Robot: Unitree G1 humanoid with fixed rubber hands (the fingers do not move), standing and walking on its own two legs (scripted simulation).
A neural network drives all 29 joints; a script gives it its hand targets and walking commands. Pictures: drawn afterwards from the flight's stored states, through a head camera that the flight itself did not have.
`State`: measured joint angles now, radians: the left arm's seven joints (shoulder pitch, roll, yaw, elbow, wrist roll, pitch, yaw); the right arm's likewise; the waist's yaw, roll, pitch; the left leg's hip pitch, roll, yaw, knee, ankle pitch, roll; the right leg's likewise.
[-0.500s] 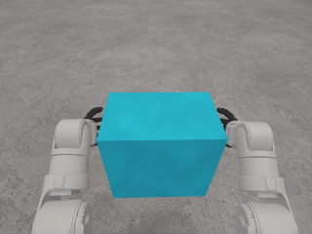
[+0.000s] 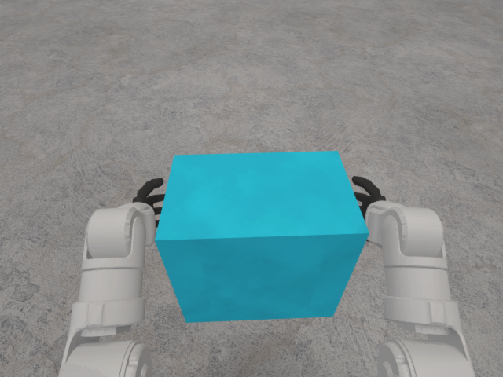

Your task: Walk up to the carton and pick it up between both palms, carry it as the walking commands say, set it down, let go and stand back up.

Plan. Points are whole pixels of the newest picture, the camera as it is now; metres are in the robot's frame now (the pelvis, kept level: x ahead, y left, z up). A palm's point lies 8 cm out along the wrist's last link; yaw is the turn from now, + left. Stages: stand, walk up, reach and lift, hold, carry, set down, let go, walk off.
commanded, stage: carry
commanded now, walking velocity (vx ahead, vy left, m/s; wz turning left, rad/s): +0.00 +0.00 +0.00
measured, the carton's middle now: (258, 240) +0.34 +0.01 +0.05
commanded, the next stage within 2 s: none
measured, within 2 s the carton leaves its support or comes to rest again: neither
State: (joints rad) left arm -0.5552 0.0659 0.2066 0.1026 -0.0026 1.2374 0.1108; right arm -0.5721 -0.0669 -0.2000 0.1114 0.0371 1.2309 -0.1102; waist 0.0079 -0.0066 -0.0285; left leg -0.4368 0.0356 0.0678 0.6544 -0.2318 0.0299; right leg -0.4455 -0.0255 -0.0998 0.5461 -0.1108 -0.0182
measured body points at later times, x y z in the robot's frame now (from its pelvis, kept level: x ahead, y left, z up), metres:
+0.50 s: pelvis +0.02 -0.01 +0.00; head +0.03 +0.00 +0.45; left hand +0.35 +0.18 +0.09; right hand +0.36 -0.17 +0.09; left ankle +0.07 +0.10 -0.72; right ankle +0.11 -0.12 -0.72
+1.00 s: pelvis +0.03 -0.01 +0.01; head +0.01 -0.01 +0.46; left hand +0.34 +0.18 +0.09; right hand +0.36 -0.17 +0.10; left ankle +0.07 +0.10 -0.72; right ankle +0.11 -0.12 -0.72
